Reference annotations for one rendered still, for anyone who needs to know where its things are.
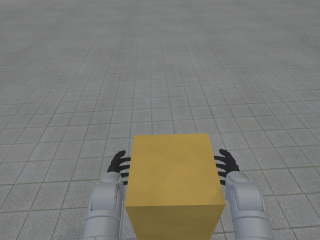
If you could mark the left robot forearm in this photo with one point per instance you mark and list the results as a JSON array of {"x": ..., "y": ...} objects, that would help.
[{"x": 104, "y": 209}]

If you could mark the right robot hand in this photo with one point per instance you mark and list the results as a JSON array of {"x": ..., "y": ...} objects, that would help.
[{"x": 230, "y": 164}]

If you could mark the right robot forearm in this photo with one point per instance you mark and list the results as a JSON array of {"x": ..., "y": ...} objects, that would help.
[{"x": 248, "y": 209}]

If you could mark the left robot hand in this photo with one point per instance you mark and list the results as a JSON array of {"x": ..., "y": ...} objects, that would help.
[{"x": 117, "y": 160}]

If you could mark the carton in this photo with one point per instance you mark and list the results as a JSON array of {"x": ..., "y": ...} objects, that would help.
[{"x": 173, "y": 190}]

